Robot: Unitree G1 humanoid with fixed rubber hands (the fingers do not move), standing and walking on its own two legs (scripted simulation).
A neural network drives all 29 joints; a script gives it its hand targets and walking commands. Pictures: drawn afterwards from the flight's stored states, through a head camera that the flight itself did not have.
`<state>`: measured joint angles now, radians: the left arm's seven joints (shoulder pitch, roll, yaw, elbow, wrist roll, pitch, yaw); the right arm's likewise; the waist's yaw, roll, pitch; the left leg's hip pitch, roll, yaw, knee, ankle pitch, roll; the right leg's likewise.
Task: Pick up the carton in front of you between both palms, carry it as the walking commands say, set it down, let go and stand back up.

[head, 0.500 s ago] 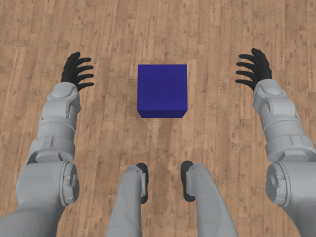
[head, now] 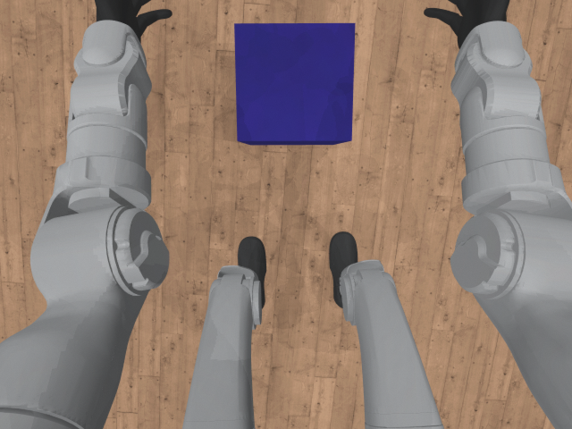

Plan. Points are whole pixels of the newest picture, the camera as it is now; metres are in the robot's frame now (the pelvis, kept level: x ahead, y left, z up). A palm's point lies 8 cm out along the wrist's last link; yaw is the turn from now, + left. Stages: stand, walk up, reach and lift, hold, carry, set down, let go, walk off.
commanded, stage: reach and lift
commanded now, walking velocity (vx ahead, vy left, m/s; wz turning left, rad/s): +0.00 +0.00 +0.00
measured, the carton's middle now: (293, 95) +0.53 +0.00 -0.52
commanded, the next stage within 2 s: none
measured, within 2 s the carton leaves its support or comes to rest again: leaves its support in 1.62 s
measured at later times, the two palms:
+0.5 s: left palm (186, 87) +0.53 +0.18 -0.38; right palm (405, 86) +0.51 -0.20 -0.38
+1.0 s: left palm (204, 83) +0.54 +0.17 -0.45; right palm (384, 85) +0.53 -0.18 -0.45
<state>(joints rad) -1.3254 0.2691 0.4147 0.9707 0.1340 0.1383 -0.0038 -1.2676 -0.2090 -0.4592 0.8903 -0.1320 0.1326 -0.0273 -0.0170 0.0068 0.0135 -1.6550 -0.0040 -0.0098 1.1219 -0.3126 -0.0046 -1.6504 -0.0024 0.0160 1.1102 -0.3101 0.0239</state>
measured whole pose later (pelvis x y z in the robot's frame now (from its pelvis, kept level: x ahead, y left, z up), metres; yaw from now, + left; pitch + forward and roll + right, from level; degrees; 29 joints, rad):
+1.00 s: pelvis -0.04 +0.00 -0.28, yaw -1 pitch +36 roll -1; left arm -1.68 0.44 0.04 1.21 -0.21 0.09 0.07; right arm -1.63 -0.36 -0.15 1.17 0.19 0.08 -0.11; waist -0.02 -0.01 0.47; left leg -2.23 -0.04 -0.04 2.25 -0.66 -0.03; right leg -2.22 0.04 0.03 2.23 -0.64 0.06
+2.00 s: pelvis -0.07 +0.00 -0.20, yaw +0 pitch +42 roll -1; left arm -1.30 0.11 0.47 0.86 0.22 0.39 0.05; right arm -1.25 -0.04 -0.56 0.78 -0.25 0.39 -0.05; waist -0.01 0.01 -0.03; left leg -2.13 -0.08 -0.07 1.90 -0.49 -0.05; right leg -2.12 0.06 0.06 1.89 -0.50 0.06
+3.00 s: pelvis +0.00 +0.00 +0.05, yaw +0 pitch +22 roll +0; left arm -0.54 -0.12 0.38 0.55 0.23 0.40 0.02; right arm -0.52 0.13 -0.39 0.53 -0.23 0.39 -0.01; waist 0.00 0.00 -0.19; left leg -1.02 -0.04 -0.07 1.02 -0.39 -0.02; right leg -1.02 0.04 0.08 1.02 -0.39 0.03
